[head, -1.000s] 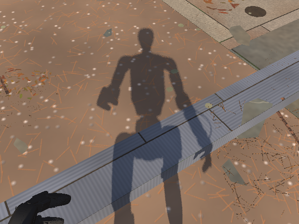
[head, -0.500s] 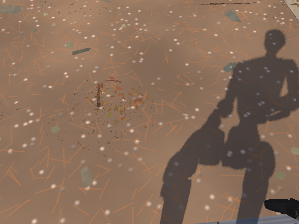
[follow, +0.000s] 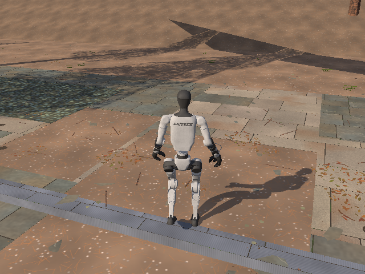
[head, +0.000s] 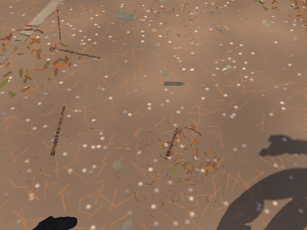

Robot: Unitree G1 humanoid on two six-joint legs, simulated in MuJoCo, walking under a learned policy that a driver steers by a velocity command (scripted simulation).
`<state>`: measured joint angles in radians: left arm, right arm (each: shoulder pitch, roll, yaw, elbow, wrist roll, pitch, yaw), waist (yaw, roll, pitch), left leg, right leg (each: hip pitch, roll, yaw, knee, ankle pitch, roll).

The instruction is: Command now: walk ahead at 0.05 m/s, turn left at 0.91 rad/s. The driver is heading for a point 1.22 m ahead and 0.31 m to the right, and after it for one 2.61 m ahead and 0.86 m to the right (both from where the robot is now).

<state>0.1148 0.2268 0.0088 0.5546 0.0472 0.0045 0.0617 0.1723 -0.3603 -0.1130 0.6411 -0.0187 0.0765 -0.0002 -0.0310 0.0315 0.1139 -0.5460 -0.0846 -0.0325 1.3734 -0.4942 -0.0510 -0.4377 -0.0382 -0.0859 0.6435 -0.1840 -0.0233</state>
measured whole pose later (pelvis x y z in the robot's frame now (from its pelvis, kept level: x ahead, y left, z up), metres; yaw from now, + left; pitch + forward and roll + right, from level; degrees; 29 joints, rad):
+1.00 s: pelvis +0.14 -0.06 +0.02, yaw -32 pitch +4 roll +0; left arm 0.37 0.30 0.08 0.66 0.00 -0.02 -0.02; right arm 0.10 -0.29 -0.04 0.64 -0.02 -0.01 0.02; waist 0.07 0.01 -0.07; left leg -0.50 0.00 -0.03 0.62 -0.21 -0.06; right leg -0.12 0.13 0.27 0.41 -0.34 -0.08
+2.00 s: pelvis +0.88 -0.25 -0.02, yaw +12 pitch +0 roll +1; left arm 0.30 0.24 0.01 0.75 0.04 -0.08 0.00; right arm 0.21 -0.33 -0.06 0.73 -0.02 0.01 0.02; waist 0.03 0.01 0.08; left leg -0.46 -0.19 0.09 0.74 -0.29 0.20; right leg -0.27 -0.07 0.02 1.44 -0.36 0.02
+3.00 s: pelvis +1.85 -0.24 +0.02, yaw -27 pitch +2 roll +3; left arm 0.14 0.39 0.07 0.70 0.03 0.00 -0.05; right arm 0.38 -0.34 -0.06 0.80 -0.03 -0.10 -0.01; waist -0.04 -0.06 0.00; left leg -0.13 0.02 0.15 0.39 -0.27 -0.02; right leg -0.66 -0.04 -0.01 1.27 -0.25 -0.09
